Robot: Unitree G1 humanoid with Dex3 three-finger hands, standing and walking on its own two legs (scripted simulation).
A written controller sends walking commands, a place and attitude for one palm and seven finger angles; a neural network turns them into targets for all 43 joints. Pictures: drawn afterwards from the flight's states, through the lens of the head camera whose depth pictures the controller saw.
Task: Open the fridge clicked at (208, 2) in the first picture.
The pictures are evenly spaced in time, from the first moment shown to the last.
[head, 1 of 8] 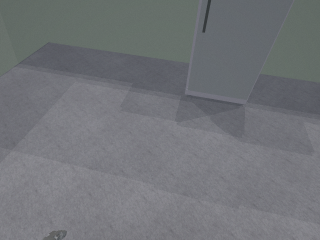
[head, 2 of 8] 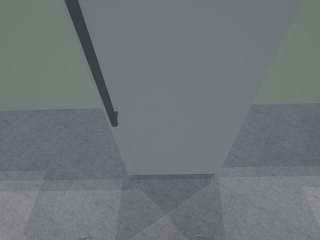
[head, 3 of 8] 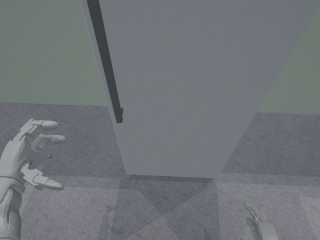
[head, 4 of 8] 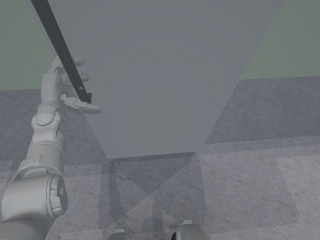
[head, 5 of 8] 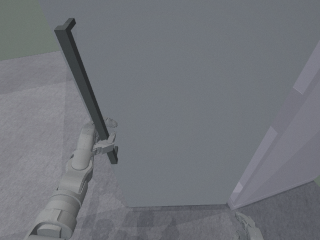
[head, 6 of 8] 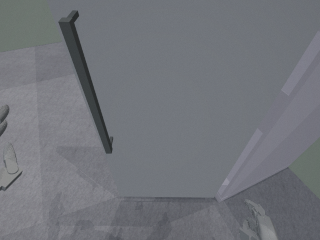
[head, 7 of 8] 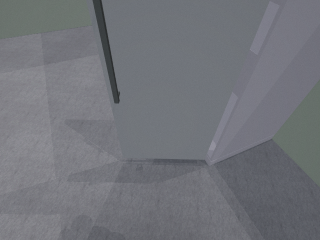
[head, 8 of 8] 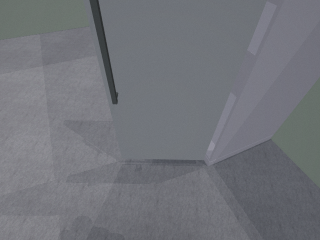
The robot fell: no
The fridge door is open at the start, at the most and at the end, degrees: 0 74 65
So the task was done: yes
